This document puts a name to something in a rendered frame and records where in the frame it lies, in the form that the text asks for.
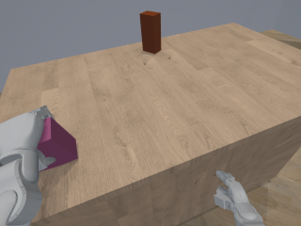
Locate robot right forearm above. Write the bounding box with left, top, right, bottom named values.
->
left=233, top=202, right=266, bottom=226

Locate sponge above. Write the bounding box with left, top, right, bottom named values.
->
left=37, top=117, right=78, bottom=171

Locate robot right hand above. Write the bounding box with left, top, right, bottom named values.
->
left=214, top=170, right=249, bottom=213

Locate table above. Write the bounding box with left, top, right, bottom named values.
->
left=0, top=23, right=301, bottom=226

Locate robot left forearm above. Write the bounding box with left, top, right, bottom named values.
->
left=0, top=149, right=42, bottom=226

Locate robot left hand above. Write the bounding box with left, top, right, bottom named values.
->
left=0, top=105, right=56, bottom=171

